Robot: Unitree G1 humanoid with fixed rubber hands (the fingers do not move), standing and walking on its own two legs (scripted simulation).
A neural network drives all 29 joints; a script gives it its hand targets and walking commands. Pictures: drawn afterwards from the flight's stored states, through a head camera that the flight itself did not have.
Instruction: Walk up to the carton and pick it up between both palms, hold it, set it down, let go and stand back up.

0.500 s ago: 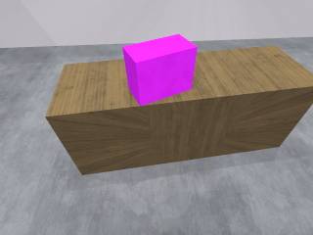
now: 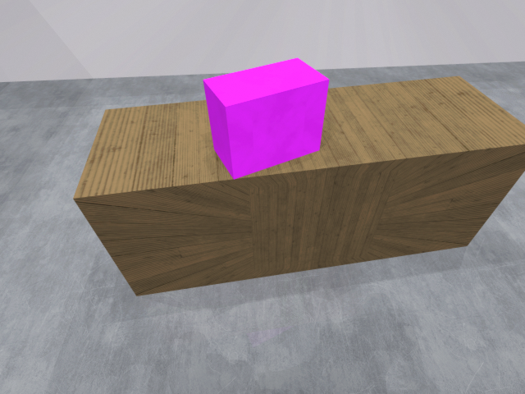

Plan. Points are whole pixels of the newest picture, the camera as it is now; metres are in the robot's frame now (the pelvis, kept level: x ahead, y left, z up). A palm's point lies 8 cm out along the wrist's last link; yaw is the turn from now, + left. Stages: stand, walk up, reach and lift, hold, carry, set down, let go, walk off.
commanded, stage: walk up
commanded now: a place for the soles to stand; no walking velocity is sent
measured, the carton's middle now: (266, 117) +0.91 +0.02 -0.05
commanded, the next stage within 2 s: none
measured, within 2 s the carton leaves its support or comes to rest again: neither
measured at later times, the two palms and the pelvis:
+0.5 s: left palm out of the picture +0.03 +0.20 -0.11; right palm (452, 362) +0.22 -0.30 -0.11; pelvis +0.11 -0.05 +0.00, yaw +9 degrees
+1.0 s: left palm (170, 302) +0.33 +0.21 -0.11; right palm (431, 280) +0.40 -0.33 -0.14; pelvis +0.30 -0.07 -0.03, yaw +14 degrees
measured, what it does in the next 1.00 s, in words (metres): walks ahead: right foot, then left foot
